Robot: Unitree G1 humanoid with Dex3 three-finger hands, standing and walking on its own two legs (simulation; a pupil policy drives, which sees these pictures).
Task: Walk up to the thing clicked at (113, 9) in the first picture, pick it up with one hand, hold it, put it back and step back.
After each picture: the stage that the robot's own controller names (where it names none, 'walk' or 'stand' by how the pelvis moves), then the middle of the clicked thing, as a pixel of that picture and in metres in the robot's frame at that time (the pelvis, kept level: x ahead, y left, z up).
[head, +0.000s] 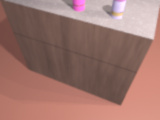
stand; (118, 6) +0.81 -0.16 +0.04
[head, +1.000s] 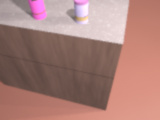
walk; (81, 10) +0.71 +0.07 +0.06
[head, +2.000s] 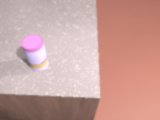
stand; (35, 53) +0.40 +0.19 +0.07
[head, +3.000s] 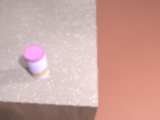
stand; (37, 62) +0.39 +0.19 +0.04
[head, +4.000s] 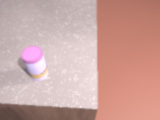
stand; (35, 64) +0.38 +0.20 +0.05
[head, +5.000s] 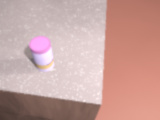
stand; (42, 54) +0.41 +0.17 +0.05
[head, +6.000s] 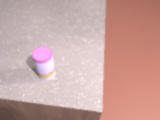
stand; (44, 64) +0.39 +0.17 +0.04
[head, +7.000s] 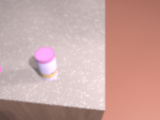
stand; (47, 64) +0.40 +0.16 +0.04
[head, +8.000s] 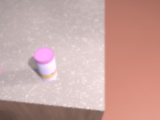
stand; (46, 64) +0.40 +0.16 +0.04
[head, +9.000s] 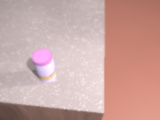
stand; (44, 66) +0.39 +0.16 +0.04
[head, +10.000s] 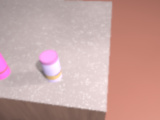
rise first; (51, 66) +0.40 +0.17 +0.04
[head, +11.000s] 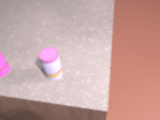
go down; (51, 64) +0.40 +0.17 +0.04
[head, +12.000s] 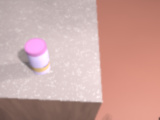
go down; (38, 57) +0.41 +0.16 +0.06
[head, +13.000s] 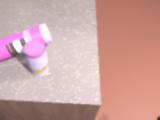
go down; (37, 59) +0.40 +0.16 +0.06
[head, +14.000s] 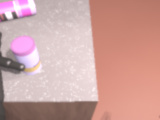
close in; (27, 56) +0.40 +0.18 +0.08
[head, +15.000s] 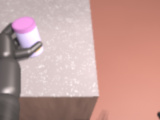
close; (29, 37) +0.46 +0.17 +0.09
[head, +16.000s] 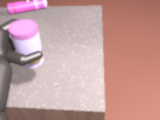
lift; (28, 45) +0.33 +0.17 +0.24
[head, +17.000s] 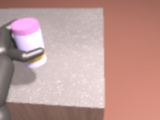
lift; (30, 43) +0.33 +0.17 +0.24
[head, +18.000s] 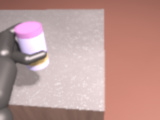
hold; (33, 46) +0.33 +0.16 +0.23
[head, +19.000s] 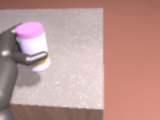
crouch; (34, 47) +0.32 +0.15 +0.23
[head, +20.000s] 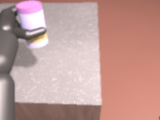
crouch; (33, 24) +0.40 +0.16 +0.25
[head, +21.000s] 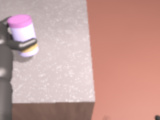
lower; (24, 35) +0.45 +0.18 +0.14
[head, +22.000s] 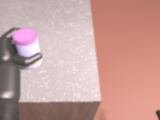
lower; (28, 49) +0.42 +0.18 +0.09
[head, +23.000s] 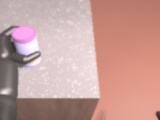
lower; (27, 47) +0.43 +0.18 +0.09
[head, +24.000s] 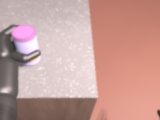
lower; (27, 46) +0.43 +0.18 +0.09
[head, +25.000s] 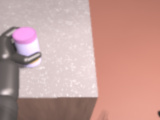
rest; (28, 47) +0.43 +0.18 +0.09
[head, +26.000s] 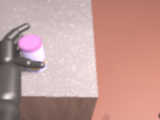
withdraw; (33, 54) +0.41 +0.17 +0.08
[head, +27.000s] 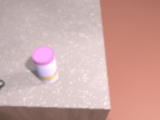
sink last; (46, 65) +0.37 +0.15 +0.07
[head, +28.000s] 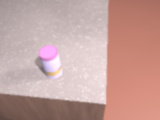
stand; (51, 62) +0.41 +0.17 +0.05
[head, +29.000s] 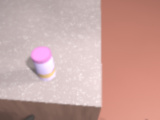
stand; (44, 64) +0.39 +0.17 +0.04
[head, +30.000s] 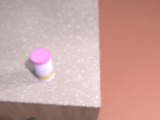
stand; (43, 65) +0.39 +0.17 +0.04
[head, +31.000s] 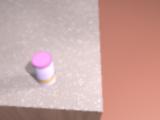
walk; (44, 69) +0.38 +0.16 +0.05
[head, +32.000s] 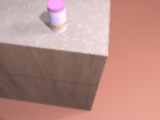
walk; (57, 16) +0.57 +0.12 +0.06
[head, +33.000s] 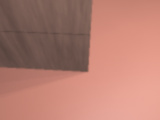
walk; out of the picture +0.93 +0.20 +0.07
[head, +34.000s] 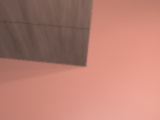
walk; out of the picture +1.14 +0.16 +0.05
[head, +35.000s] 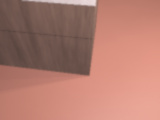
stand; out of the picture +1.08 +0.16 +0.04
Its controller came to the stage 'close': yes
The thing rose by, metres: 0.22
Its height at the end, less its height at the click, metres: +0.00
